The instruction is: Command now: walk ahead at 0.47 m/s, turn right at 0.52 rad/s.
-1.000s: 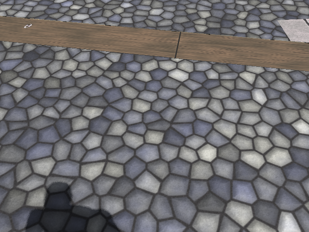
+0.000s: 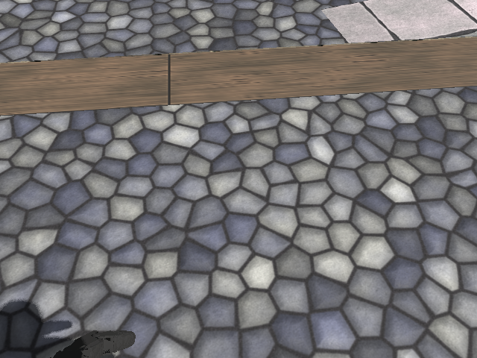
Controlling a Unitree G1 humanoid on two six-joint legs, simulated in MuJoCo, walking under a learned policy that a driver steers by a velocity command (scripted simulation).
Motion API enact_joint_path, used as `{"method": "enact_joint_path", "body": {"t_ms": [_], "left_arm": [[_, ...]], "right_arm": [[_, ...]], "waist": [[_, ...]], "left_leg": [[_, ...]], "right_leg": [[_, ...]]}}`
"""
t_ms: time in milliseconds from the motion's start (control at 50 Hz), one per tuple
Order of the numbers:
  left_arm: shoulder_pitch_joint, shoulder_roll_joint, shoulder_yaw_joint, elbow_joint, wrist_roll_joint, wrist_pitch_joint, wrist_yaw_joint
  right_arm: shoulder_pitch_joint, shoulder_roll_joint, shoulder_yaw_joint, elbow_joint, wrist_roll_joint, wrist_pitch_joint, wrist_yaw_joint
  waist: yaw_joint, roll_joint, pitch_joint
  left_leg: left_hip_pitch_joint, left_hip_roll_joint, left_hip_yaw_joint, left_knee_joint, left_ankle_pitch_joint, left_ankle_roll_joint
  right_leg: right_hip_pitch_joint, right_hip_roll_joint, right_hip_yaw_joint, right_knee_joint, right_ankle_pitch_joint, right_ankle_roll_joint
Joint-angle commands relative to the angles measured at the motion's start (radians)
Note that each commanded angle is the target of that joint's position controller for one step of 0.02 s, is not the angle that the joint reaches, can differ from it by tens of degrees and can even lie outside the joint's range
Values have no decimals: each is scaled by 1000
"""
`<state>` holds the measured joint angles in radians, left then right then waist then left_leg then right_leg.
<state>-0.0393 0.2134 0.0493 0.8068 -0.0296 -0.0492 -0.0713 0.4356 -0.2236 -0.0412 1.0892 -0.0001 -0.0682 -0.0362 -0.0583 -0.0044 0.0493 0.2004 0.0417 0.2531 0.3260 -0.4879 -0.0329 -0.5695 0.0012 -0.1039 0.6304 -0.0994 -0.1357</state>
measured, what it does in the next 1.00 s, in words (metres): walks ahead: right foot, then left foot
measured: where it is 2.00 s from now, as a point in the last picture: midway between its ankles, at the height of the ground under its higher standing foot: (261, 259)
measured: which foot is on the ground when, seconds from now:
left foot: down 0.00-0.00, up 0.02-0.54, down 0.56-1.00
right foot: up 0.00-0.00, down 0.02-0.58, up 0.60-1.00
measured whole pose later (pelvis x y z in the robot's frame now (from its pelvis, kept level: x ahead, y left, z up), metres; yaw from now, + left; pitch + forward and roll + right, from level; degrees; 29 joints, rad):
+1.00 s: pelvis +0.58 -0.05 +0.03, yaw -9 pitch +2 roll +2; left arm 0.03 0.25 0.04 0.78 0.00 -0.09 -0.02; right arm 0.37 -0.26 -0.05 0.95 0.02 -0.07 0.00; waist -0.09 -0.04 0.02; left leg 0.01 -0.05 0.02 0.25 -0.30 0.03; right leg -0.59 -0.07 0.04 0.51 0.06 -0.02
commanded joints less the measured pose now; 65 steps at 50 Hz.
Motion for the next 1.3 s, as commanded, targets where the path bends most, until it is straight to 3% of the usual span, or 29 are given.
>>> {"method": "enact_joint_path", "body": {"t_ms": [20,40,60,80,120,180,240,320,460,500,540,560,580,600,620,660,680,760,860,980,1040,1060,1080,1100,1120,1160,1180,1220,1300], "left_arm": [[385,239,105,30,-4,13,19],[391,319,111,25,-3,14,35],[427,270,92,18,12,3,38],[383,217,78,23,20,-15,40],[216,152,57,-17,18,-39,30],[174,128,41,-28,24,-47,39],[256,165,45,2,25,-51,61],[342,176,43,30,17,-45,75],[473,180,41,92,17,-25,83],[465,195,45,92,19,-14,89],[419,204,42,78,23,-9,87],[392,183,29,54,32,-12,83],[536,73,-2,61,28,-32,70],[522,112,0,74,11,-50,66],[414,200,22,40,-11,-60,65],[308,184,24,13,4,-60,71],[325,171,29,16,15,-52,75],[333,113,20,10,24,-26,82],[142,86,7,-46,27,-39,71],[9,116,11,-104,28,-61,44],[217,201,45,-45,50,-77,51],[354,275,61,-28,72,-77,64],[374,318,66,-32,68,-55,68],[378,248,51,-60,49,-34,69],[315,207,39,-69,41,-22,75],[202,158,23,-65,36,-12,85],[161,157,23,-61,49,-11,84],[102,163,29,-60,64,-14,82],[73,194,43,-47,54,-11,101]], "right_arm": [[-70,-215,-37,-95,-1,-3,-7],[31,-45,8,-142,-20,-30,20],[-70,-93,1,-180,21,-83,37],[-185,-152,-18,-226,57,-107,41],[-195,-164,-30,-223,30,-110,22],[-129,-144,-42,-219,9,-58,19],[-246,-122,-37,-266,-16,-38,10],[-393,-100,-27,-306,-9,-47,19],[-566,-115,-15,-381,9,-69,65],[-526,-132,-18,-380,11,-74,73],[-318,-190,-47,-326,11,-76,68],[-124,-241,-63,-286,-3,-74,61],[14,-323,-88,-254,-9,-63,59],[33,-236,-66,-233,7,-53,61],[-63,-187,-49,-250,17,-49,57],[-211,-139,-29,-279,1,-42,58],[-236,-123,-22,-281,-9,-47,62],[-217,-155,-30,-255,-3,-53,63],[-144,-188,-38,-223,10,-39,41],[-42,-195,-42,-170,20,-4,28],[-94,-204,-43,-196,18,9,20],[-115,-158,-26,-241,-2,4,20],[77,-45,8,-226,-1,-3,26],[79,-156,-17,-212,20,-1,25],[-21,-201,-37,-241,42,7,22],[-84,-177,-45,-254,25,44,4],[-61,-154,-47,-258,23,70,-1],[-42,-119,-46,-275,21,102,-8],[-111,-118,-50,-327,10,112,2]], "waist": [[278,74,-187],[144,-213,-292],[191,-147,-401],[192,-115,-243],[84,39,-102],[13,7,-76],[43,-19,-31],[109,-41,-17],[165,-55,13],[129,-79,-12],[12,-93,-146],[-74,-58,-289],[-51,188,-460],[-66,232,-483],[-59,159,-289],[3,30,-86],[39,54,-62],[75,76,-39],[22,61,-15],[3,74,0],[118,81,-143],[163,-15,-297],[98,-283,-481],[138,-204,-569],[134,-155,-427],[82,-90,-229],[44,-125,-185],[11,-144,-140],[16,-113,-155]], "left_leg": [[-389,180,-36,619,1086,69],[-823,-33,-98,1039,22,15],[-931,-81,-343,1182,-75,39],[-1030,-22,-364,1159,19,71],[-913,57,-355,981,158,77],[-763,114,-341,834,199,41],[-805,112,-303,657,348,-3],[-795,67,-281,350,626,5],[-909,22,-273,171,538,59],[-834,-2,-257,145,453,89],[-511,-53,-214,122,460,143],[-197,70,-340,173,500,211],[234,317,-764,151,363,375],[272,367,-991,7,213,386],[124,327,-864,-24,127,325],[-199,247,-648,-102,247,284],[-288,212,-584,-130,318,269],[-393,171,-439,-199,502,284],[-388,115,-313,-213,562,237],[-220,164,-368,-66,709,200],[-251,89,-363,195,855,123],[-441,9,-322,458,581,73],[-769,-115,-280,829,-197,9],[-799,-78,-395,949,-248,4],[-878,-37,-365,976,-185,0],[-864,27,-318,919,-65,-25],[-777,47,-312,890,-25,-30],[-702,41,-277,842,28,-35],[-664,65,-266,655,179,-16]], "right_leg": [[655,25,109,-60,-59,-99],[972,-268,686,-145,-243,-284],[999,-341,982,-347,-366,-322],[898,-308,842,-386,-307,-255],[569,-220,597,-403,-75,-188],[353,-166,428,-442,75,-164],[286,-136,337,-475,154,-156],[329,-91,270,-464,118,-85],[628,-206,342,-361,201,-78],[671,-223,343,-306,353,-57],[627,-165,289,-101,672,-24],[454,-116,256,141,539,6],[48,55,179,546,30,93],[-118,77,260,671,-455,89],[-207,6,259,719,-401,78],[-169,-82,194,609,-251,83],[-107,-114,196,554,-211,86],[-79,-142,162,413,-119,124],[-43,-110,118,55,172,138],[-1,-46,134,-143,162,111],[339,-25,117,-220,308,59],[644,-194,250,-114,687,3],[986,-494,544,-63,936,-179],[949,-466,587,-106,745,-178],[832,-415,465,-149,620,-141],[543,-341,328,-245,428,-103],[401,-320,274,-300,338,-95],[262,-304,193,-373,246,-110],[267,-320,102,-405,187,-114]]}}
Keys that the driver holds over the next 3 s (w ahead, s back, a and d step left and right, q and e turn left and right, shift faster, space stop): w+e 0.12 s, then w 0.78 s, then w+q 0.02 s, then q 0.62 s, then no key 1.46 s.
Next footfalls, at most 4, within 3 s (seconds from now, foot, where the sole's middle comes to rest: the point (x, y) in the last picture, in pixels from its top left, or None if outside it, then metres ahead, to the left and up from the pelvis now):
0.02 right None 0.19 -0.08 -0.75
0.56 left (212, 330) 0.53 0.07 -0.75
1.04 right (303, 244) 0.78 -0.21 -0.75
1.50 left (219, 255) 0.76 0.04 -0.75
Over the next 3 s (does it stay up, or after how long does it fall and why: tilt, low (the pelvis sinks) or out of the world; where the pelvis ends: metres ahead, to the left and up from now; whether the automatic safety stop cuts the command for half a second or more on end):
stays up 0.74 -0.09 0.03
